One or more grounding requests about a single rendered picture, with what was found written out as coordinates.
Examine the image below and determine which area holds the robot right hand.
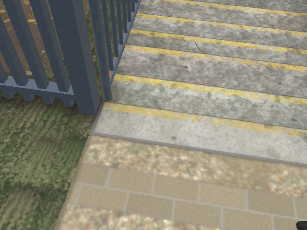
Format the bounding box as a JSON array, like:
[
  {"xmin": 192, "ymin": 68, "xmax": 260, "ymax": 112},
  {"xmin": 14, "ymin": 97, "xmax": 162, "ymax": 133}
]
[{"xmin": 296, "ymin": 220, "xmax": 307, "ymax": 230}]

